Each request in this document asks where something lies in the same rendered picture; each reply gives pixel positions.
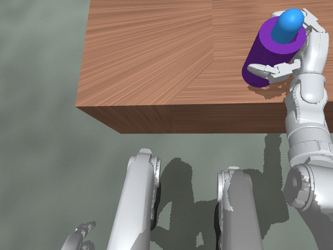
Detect bottle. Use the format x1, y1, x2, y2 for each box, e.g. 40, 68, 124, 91
242, 8, 306, 88

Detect right robot hand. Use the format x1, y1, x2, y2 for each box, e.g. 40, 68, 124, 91
247, 8, 329, 84

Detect left robot foot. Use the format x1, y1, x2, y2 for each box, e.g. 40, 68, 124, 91
150, 183, 161, 231

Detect left robot hand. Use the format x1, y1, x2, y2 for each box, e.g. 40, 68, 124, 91
61, 221, 96, 250

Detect right robot arm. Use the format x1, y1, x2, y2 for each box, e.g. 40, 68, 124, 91
283, 73, 333, 250

